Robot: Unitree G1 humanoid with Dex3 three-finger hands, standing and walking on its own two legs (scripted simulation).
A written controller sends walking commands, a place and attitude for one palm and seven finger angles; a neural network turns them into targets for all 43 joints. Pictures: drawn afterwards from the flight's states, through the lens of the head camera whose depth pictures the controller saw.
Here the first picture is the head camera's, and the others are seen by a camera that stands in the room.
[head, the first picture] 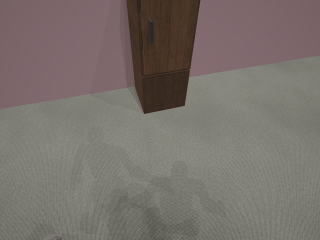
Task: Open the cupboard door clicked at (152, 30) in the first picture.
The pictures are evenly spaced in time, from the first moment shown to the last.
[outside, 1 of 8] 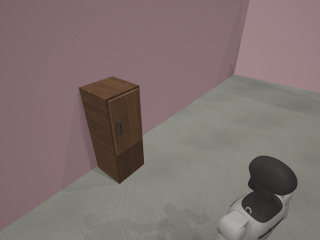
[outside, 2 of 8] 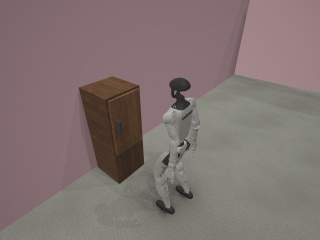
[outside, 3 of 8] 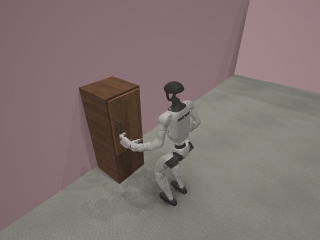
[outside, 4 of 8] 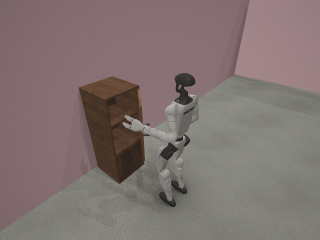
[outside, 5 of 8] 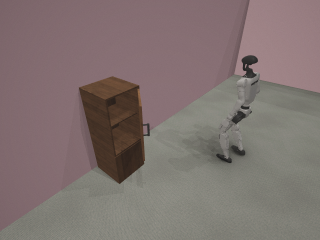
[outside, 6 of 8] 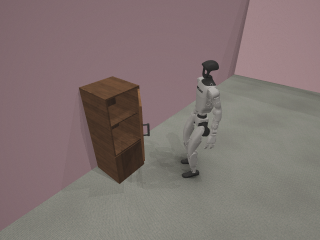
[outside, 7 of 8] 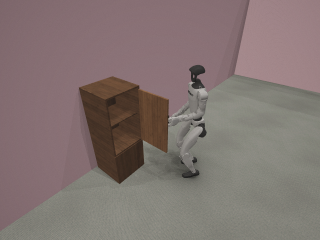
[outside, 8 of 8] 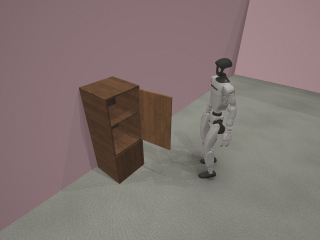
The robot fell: no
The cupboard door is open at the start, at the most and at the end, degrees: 0 99 99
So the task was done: yes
